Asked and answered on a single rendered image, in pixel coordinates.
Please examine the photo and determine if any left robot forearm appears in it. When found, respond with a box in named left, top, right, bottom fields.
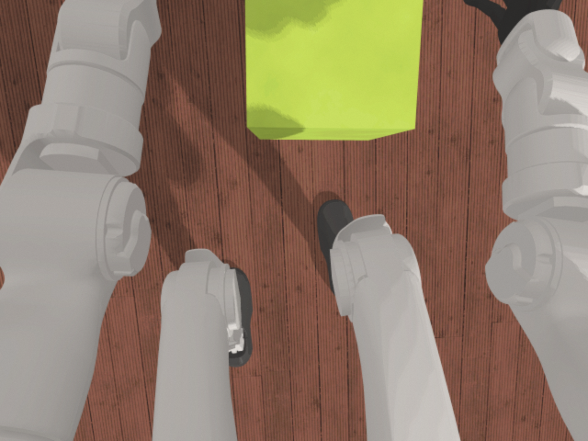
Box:
left=0, top=0, right=162, bottom=192

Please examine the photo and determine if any right robot upper arm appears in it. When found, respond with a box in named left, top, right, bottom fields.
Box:
left=485, top=216, right=588, bottom=441

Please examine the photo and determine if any robot right shin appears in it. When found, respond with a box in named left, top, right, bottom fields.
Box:
left=333, top=214, right=422, bottom=286

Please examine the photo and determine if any robot left foot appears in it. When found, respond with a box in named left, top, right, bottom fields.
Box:
left=229, top=267, right=253, bottom=368

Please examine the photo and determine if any right robot hand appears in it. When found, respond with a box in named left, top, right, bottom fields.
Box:
left=463, top=0, right=562, bottom=45

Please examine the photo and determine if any right robot forearm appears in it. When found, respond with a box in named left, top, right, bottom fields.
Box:
left=492, top=9, right=588, bottom=223

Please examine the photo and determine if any left robot upper arm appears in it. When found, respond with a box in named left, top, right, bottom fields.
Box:
left=0, top=168, right=152, bottom=441

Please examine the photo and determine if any carton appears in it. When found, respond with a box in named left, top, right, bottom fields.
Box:
left=245, top=0, right=424, bottom=141

